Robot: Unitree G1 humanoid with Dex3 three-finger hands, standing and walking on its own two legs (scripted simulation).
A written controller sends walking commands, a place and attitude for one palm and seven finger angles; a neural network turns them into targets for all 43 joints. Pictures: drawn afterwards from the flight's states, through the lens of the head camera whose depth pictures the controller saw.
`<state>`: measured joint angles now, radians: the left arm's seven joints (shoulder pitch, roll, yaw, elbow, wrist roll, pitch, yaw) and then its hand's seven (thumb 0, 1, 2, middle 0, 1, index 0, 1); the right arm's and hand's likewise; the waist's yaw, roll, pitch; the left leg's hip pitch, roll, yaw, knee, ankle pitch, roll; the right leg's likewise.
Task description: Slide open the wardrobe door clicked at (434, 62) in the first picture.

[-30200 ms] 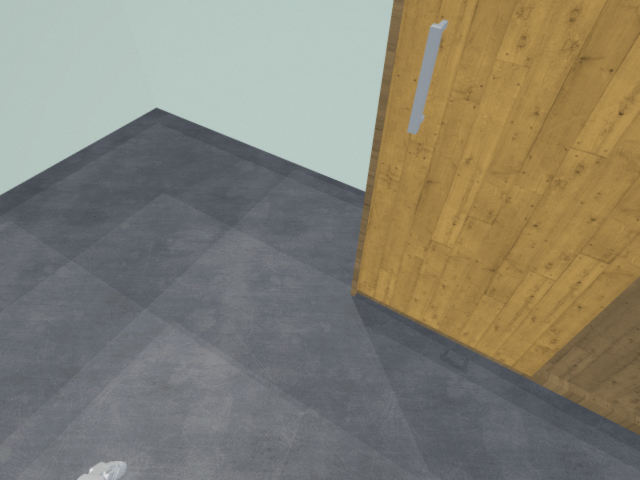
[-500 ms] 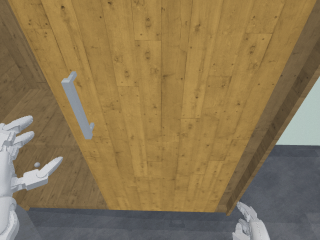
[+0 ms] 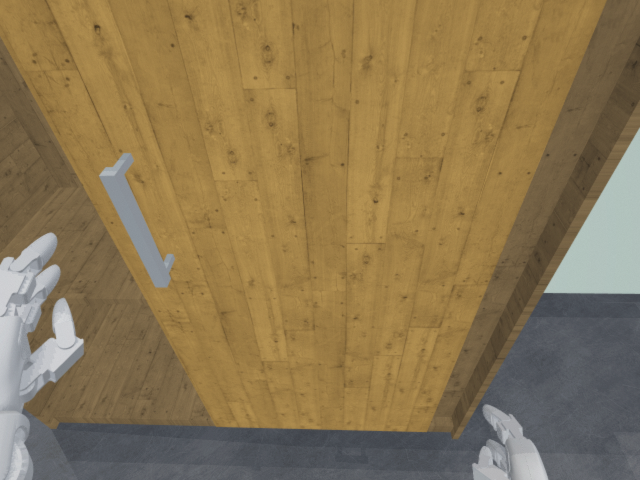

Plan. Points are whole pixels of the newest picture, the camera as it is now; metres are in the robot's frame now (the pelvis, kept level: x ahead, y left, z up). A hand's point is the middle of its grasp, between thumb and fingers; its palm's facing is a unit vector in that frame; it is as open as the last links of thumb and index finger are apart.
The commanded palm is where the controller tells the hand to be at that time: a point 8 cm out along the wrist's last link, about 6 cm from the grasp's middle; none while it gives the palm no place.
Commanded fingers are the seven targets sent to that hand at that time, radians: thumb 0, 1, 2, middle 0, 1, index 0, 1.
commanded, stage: draw the hand back to the body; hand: left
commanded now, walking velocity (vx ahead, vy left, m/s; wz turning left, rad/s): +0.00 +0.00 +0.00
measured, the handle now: (145, 225) +0.40 +0.32 +0.11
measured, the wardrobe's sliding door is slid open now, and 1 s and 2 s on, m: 0.52 0.52 0.52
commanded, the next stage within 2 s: step back with the hand held close in 0.08 s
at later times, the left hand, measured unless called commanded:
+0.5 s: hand (54, 350) +0.18 +0.29 +0.15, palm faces +0.35 -0.82 -0.45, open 7.4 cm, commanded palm +0.12 +0.33 +0.17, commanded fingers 0.00 0.90 0.90 -0.20 -0.30 -0.20 -0.30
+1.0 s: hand out of the picture +0.07 +0.34 +0.16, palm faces +0.49 -0.76 -0.43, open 7.4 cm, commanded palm +0.00 +0.37 +0.17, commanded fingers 0.00 0.90 0.90 -0.20 -0.30 -0.20 -0.30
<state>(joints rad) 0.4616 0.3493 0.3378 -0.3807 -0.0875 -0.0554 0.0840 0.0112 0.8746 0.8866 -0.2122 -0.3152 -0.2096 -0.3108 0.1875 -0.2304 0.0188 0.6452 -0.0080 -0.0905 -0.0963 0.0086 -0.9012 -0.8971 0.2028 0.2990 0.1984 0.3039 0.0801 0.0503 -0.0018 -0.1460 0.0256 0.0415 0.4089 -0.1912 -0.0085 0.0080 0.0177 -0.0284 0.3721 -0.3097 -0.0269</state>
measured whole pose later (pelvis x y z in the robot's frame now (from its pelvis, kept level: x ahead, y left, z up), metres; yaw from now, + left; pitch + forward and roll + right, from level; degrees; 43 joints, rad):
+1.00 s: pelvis -0.12 +0.06 -0.01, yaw +4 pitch -1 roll -3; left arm 0.48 0.41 0.41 -0.50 -0.04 -0.22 0.13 0.01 0.89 0.90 -0.21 -0.30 -0.21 -0.30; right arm 0.19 -0.19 0.02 0.60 -0.01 -0.11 -0.09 0.01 -0.90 -0.90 0.21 0.30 0.20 0.30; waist 0.03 0.02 0.04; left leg -0.44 -0.02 0.01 0.47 -0.10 0.06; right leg -0.23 0.05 0.03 0.47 -0.24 0.01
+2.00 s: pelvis -0.34 +0.17 -0.01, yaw -4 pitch -3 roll -1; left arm 0.44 0.38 0.42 -0.43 -0.03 -0.17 0.16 0.01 0.89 0.90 -0.21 -0.30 -0.21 -0.30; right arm 0.30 -0.21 -0.01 0.71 -0.01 -0.08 -0.08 0.01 -0.90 -0.90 0.20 0.30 0.20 0.30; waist 0.01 -0.07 -0.09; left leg -0.39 0.07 0.05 0.83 -0.43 0.01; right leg -0.23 0.00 -0.09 0.59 -0.35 -0.07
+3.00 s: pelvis -0.32 +0.18 -0.01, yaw -1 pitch +0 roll +0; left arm 0.54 0.41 0.41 -0.46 -0.04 -0.19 0.15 0.01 0.89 0.90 -0.22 -0.30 -0.21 -0.30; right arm 0.20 -0.20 0.00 0.64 0.00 -0.11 -0.07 0.01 -0.90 -0.90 0.20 0.30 0.20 0.30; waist 0.00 -0.01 0.03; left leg -0.26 0.06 0.05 0.52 -0.27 -0.02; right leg -0.18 0.02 -0.04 0.50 -0.32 -0.02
